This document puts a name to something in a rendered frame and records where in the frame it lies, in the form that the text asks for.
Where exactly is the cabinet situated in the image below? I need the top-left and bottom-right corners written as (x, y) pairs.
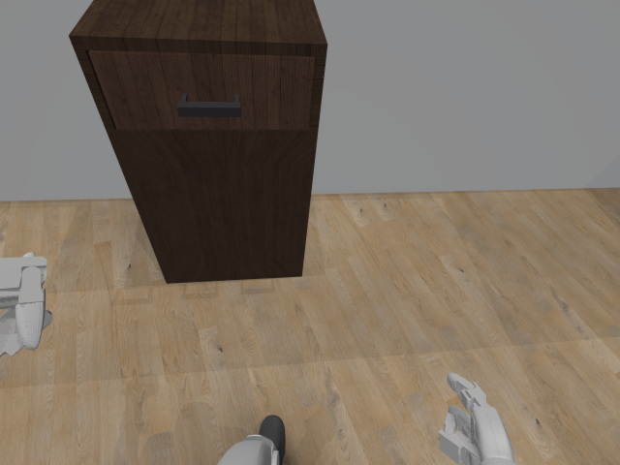
top-left (69, 0), bottom-right (327, 284)

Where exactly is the robot right hand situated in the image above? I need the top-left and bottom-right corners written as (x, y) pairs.
top-left (439, 372), bottom-right (515, 465)

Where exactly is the left robot thigh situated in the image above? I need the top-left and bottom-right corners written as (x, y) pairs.
top-left (217, 440), bottom-right (279, 465)

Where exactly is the handle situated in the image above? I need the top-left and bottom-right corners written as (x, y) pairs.
top-left (177, 93), bottom-right (241, 117)

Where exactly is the left robot shin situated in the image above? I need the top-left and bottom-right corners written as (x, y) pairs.
top-left (244, 435), bottom-right (277, 450)

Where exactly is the robot left hand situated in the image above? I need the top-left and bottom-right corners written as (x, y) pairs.
top-left (0, 252), bottom-right (53, 357)

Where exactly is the drawer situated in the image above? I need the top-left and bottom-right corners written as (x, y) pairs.
top-left (88, 50), bottom-right (315, 130)

